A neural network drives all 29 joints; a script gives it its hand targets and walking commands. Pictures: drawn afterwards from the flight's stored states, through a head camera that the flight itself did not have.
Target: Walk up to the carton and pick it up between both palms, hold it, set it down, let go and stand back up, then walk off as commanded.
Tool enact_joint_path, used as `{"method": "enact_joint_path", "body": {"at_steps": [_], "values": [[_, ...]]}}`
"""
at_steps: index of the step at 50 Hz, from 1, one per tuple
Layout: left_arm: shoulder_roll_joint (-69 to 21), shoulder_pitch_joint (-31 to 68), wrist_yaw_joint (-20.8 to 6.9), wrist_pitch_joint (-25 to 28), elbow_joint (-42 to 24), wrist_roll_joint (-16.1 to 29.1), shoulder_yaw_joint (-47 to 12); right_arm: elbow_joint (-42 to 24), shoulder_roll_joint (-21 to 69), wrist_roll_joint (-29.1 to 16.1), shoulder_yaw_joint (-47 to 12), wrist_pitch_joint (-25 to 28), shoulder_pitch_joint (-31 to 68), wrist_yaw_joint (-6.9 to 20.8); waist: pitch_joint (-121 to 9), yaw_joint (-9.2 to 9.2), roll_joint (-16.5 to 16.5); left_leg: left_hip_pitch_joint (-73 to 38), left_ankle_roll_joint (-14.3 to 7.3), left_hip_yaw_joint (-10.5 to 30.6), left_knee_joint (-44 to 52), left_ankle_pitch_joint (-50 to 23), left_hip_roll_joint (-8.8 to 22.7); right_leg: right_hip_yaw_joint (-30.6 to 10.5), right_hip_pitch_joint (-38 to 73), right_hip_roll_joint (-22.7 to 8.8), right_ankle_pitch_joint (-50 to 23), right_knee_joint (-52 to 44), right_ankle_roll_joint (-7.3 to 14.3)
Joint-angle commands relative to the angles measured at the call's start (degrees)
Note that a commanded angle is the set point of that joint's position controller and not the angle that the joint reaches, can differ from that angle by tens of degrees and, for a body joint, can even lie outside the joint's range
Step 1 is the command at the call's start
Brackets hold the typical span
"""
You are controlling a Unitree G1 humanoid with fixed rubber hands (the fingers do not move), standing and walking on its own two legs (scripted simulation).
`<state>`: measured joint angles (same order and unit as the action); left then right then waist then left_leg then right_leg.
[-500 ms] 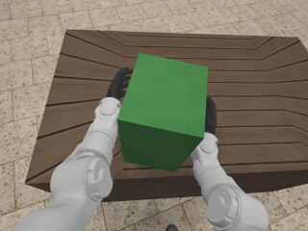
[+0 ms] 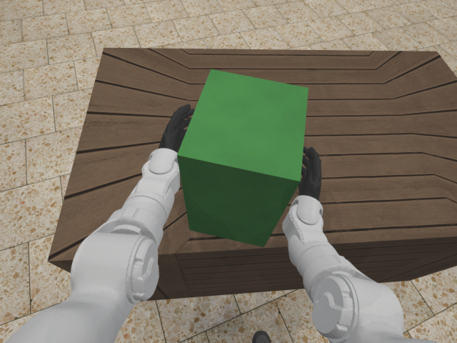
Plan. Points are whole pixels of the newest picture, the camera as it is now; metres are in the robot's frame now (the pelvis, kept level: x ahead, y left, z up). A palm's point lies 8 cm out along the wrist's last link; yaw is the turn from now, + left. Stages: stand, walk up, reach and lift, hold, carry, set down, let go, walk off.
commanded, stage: set down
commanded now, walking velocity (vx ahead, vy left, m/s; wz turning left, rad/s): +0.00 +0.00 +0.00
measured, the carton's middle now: (240, 169) +0.43 -0.03 +0.01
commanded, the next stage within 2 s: none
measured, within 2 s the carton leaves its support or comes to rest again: rests again in 0.08 s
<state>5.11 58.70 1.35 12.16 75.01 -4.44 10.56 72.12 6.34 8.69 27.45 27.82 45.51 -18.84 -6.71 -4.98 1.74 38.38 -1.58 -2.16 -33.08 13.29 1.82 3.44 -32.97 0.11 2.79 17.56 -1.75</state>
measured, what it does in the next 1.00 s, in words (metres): stands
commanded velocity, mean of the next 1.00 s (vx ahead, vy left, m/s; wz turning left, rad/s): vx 0.00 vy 0.00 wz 0.00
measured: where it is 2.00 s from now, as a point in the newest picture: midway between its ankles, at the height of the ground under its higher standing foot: outside the picture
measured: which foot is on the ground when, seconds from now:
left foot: down 0.00-1.00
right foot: down 0.00-1.00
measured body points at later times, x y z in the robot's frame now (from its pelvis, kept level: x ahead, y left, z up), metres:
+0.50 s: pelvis -0.02 +0.00 +0.00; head +0.05 +0.03 +0.44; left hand +0.43 +0.11 +0.04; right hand +0.37 -0.15 +0.02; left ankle +0.01 +0.07 -0.73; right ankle +0.04 -0.16 -0.73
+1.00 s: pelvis -0.03 +0.00 +0.00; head -0.04 +0.03 +0.45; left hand +0.36 +0.15 +0.04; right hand +0.30 -0.16 +0.04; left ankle +0.01 +0.07 -0.73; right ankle +0.04 -0.16 -0.73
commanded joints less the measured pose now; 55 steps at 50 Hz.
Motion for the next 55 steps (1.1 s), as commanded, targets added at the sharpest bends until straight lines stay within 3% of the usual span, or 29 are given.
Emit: {"method": "enact_joint_path", "body": {"at_steps": [1, 2, 4, 5, 8, 12, 13, 15, 16, 18, 21, 22, 24, 26, 28, 30, 31, 33, 35, 37, 38, 42, 43, 45, 46, 50, 51, 52, 55], "values": [[7.4, 16.1, 0.1, 1.5, -1.6, 1.8, -5.9, -8.5, -5.2, -4.9, -9.8, 0.0, 16.8, -0.8, -40.3, -3.49, 3.1, -15.2, 6.1, 1.1, -2.2, -15.8, -1.2, 0.8, 19.4, 2.4, -16.6, 9.5, 0.9], [6.7, 10.5, 0.2, 0.9, -3.7, -0.1, -3.1, -8.2, -4.5, -4.5, -10.5, 0.6, 10.2, -1.6, -38.3, -3.75, 2.6, -19.1, 6.4, 0.8, -1.9, -19.5, -1.3, 0.6, 21.0, 2.9, -20.5, 9.4, 0.4], [7.0, 15.9, -0.3, 0.5, -1.0, 1.7, -6.6, -6.5, -4.5, -4.5, -8.9, -1.8, 15.1, -1.4, -32.4, -5.05, 1.7, -14.8, 5.2, 2.0, 0.0, -7.3, -0.6, 1.1, 16.3, 2.7, -9.3, 8.7, 0.2], [5.4, 12.4, -0.5, 0.4, -1.7, 3.5, -8.6, -9.1, -3.9, -6.8, -11.4, -0.9, 13.3, -1.5, -33.6, -2.85, 2.6, -16.4, 5.7, 2.9, 0.0, -8.6, -0.2, 1.7, 15.4, 2.8, -10.5, 9.8, 0.1], [7.1, 18.0, 0.0, 0.7, -0.1, 3.8, -8.0, -8.3, -5.3, -4.7, -9.0, -3.0, 18.0, -1.6, -31.7, -4.92, 1.6, -14.8, 4.8, 2.2, 1.5, -1.6, -0.3, 2.5, 14.9, 3.1, -4.5, 8.0, 0.1], [6.3, 11.9, 0.1, 0.5, -6.7, 2.3, -7.8, -11.5, -3.3, -5.7, -10.8, -2.8, 13.6, -1.8, -32.7, -2.36, 3.3, -17.9, 5.1, 4.2, 2.1, -1.5, 1.0, 1.7, 16.6, 3.1, -7.3, 10.5, -0.7], [6.5, 19.7, 0.4, 0.6, -4.1, 4.3, -10.4, -12.2, -5.4, -4.0, -7.3, -4.5, 21.6, -1.7, -32.1, -4.42, 3.1, -15.5, 4.8, 4.3, 3.6, 7.1, 1.2, 2.6, 14.5, 3.0, 0.1, 9.4, -0.6], [5.7, 11.8, 0.1, 0.7, -6.6, 5.1, -9.3, -14.6, -2.4, -6.2, -12.1, -3.2, 12.3, -2.5, -35.1, -3.05, 3.1, -16.2, 4.6, 4.6, 3.1, 0.8, 1.0, 2.2, 19.8, 3.4, -8.5, 10.9, -1.0], [5.8, 12.1, -0.1, 0.7, -6.0, 5.1, -10.7, -13.9, -3.7, -5.3, -10.7, -3.5, 14.3, -2.3, -33.1, -4.44, 3.3, -17.7, 4.8, 4.1, 2.9, -0.6, 0.8, 2.5, 17.1, 3.4, -6.6, 9.4, -0.8], [6.4, 5.4, -0.8, -0.3, -7.5, 3.4, -8.4, -12.5, -1.3, -7.3, -15.0, -2.4, 4.5, -3.2, -31.7, -2.86, 3.9, -21.2, 5.6, 2.0, 1.0, -6.9, -0.6, 1.5, 18.1, 3.2, -9.4, 7.7, -0.5], [5.9, 7.6, -1.4, -0.4, -9.9, 1.9, -7.9, -10.6, -1.9, -6.6, -14.2, -2.0, 6.1, -3.3, -32.5, -3.64, 5.8, -21.6, 6.0, 3.0, 0.3, -10.2, 0.0, 1.7, 17.6, 3.5, -9.1, 7.9, 0.2], [6.7, 4.2, -1.7, -0.7, -11.5, 1.5, -5.7, -12.8, -1.8, -7.2, -14.9, -1.2, 3.6, -3.6, -32.9, -1.85, 3.4, -23.1, 6.1, 3.3, 0.0, -10.5, 0.2, 1.3, 18.5, 3.7, -10.0, 7.9, -0.3], [7.8, 3.5, -1.6, -0.9, -14.0, 1.2, -4.8, -12.1, -2.3, -8.6, -15.7, -0.9, 2.4, -3.4, -31.5, -1.38, 5.0, -25.9, 6.6, 3.8, -0.3, -16.8, 0.5, 1.8, 18.4, 4.2, -12.2, 8.4, -0.5], [7.5, 4.2, -2.0, -0.7, -19.2, 1.1, -6.3, -12.4, -3.0, -8.0, -15.4, -0.4, 2.3, -3.7, -31.2, -3.75, 6.6, -27.9, 7.3, 3.6, -1.1, -19.3, 0.8, 1.8, 17.7, 4.4, -11.9, 7.5, -0.3], [9.2, 0.7, -2.6, -0.4, -22.6, 1.6, -4.9, -16.4, -2.0, -9.9, -17.5, 1.1, -1.6, -3.7, -32.5, -1.35, 7.6, -29.2, 7.6, 3.0, -2.1, -24.6, 0.4, 1.8, 17.7, 4.4, -14.0, 8.1, -0.4], [7.4, 5.7, -2.0, -0.3, -20.7, 2.6, -8.2, -15.8, -4.6, -9.0, -14.7, 0.3, 6.7, -2.7, -29.7, -1.50, 8.3, -27.0, 7.6, 4.0, -0.9, -17.1, 1.2, 2.9, 14.5, 4.7, -5.4, 7.6, 0.4], [9.0, -2.1, -2.6, -0.5, -23.8, 2.8, -5.9, -19.8, -1.6, -10.7, -19.4, 0.9, -1.7, -3.0, -27.6, 0.46, 6.7, -27.8, 7.1, 3.6, -1.1, -19.1, 0.6, 2.2, 18.9, 4.7, -9.5, 7.7, 0.2], [9.8, -3.8, -3.3, -0.4, -26.4, 3.2, -5.9, -20.7, -1.5, -12.0, -20.7, 0.6, -4.1, -3.0, -27.3, 0.18, 5.4, -28.1, 6.1, 3.5, -0.2, -18.8, 0.4, 1.6, 21.0, 4.3, -10.7, 6.8, 0.2], [10.9, 3.0, -3.3, 0.2, -22.6, 6.2, -8.5, -24.6, -3.4, -12.3, -19.0, -1.8, 3.8, -2.1, -26.2, 0.41, 4.3, -23.1, 5.3, 3.9, 1.6, -8.4, 1.0, 2.0, 18.0, 3.7, -2.3, 7.7, -0.1], [11.1, -4.9, -4.1, -1.2, -24.7, 5.2, -7.2, -26.8, -1.0, -12.7, -22.2, -1.9, -2.7, -2.6, -22.7, 2.34, 3.9, -24.9, 5.1, 2.8, 3.3, -7.3, 0.5, 1.5, 21.2, 3.7, -4.4, 6.3, -0.2], [10.2, -1.7, -4.7, -2.1, -22.5, 4.7, -9.3, -24.2, -1.5, -12.4, -20.9, -3.4, -2.4, -3.3, -19.3, 0.31, 4.7, -22.2, 4.5, 3.4, 5.1, -1.1, 0.8, 1.2, 21.5, 3.3, -1.3, 5.5, -0.1], [10.6, -8.1, -5.5, -4.4, -23.0, 4.8, -8.0, -22.7, -0.6, -13.9, -24.8, -7.4, -8.8, -3.3, -9.1, 3.28, 3.6, -21.0, 2.6, 4.0, 10.6, 9.1, 1.9, 0.7, 26.2, 3.0, 2.2, 6.0, -0.3], [10.2, -12.0, -6.1, -5.0, -26.3, 4.5, -6.0, -25.2, 0.9, -14.6, -27.4, -7.4, -13.9, -4.0, -8.6, 3.79, 1.8, -22.9, 2.7, 3.6, 11.2, 7.0, 1.5, -0.2, 29.6, 3.0, -0.5, 5.5, -0.5], [12.2, -5.8, -6.3, -5.5, -25.6, 5.6, -7.8, -26.1, -2.2, -15.7, -25.2, -8.9, -6.9, -4.2, -7.0, 2.88, 4.9, -22.1, 2.9, 3.6, 12.6, 10.2, 2.4, 0.4, 26.9, 2.8, 5.2, 4.6, 0.1], [12.9, -8.6, -6.7, -6.4, -25.4, 6.5, -8.4, -27.2, -1.2, -15.1, -24.6, -8.8, -8.8, -5.1, -4.8, 1.94, 1.8, -21.7, 2.4, 3.8, 12.4, 11.4, 2.0, 0.4, 28.3, 2.8, 4.7, 4.4, -0.3], [10.9, -15.1, -7.3, -8.1, -32.1, 5.1, -7.4, -31.5, 0.9, -15.0, -26.4, -7.8, -15.0, -6.1, -0.4, 4.35, 4.6, -23.8, 3.3, 2.6, 13.8, 6.6, 1.9, 0.5, 31.7, 3.1, 2.6, 3.3, 0.1], [11.0, -21.0, -7.6, -8.5, -41.2, 5.4, -6.2, -35.7, 1.0, -16.6, -27.7, -7.4, -21.8, -6.1, -0.8, 5.07, 2.6, -28.2, 3.4, 3.2, 13.5, 1.8, 2.4, -0.2, 32.9, 3.7, -0.7, 3.2, 0.2], [11.6, -17.6, -7.8, -8.4, -40.9, 6.5, -8.8, -37.6, 0.6, -17.9, -27.0, -7.4, -17.2, -6.2, -2.0, 5.06, 5.0, -25.4, 3.5, 3.1, 12.6, 5.6, 2.2, -0.1, 29.7, 3.3, 3.5, 3.9, 0.4], [11.2, -19.1, -8.5, -9.9, -37.2, 8.1, -9.3, -41.7, 0.7, -16.4, -29.3, -11.3, -18.6, -5.3, 1.5, 6.21, 0.4, -23.5, 1.4, 2.8, 14.4, 9.3, 2.0, 0.5, 32.2, 2.8, 6.7, 2.4, 0.8]]}}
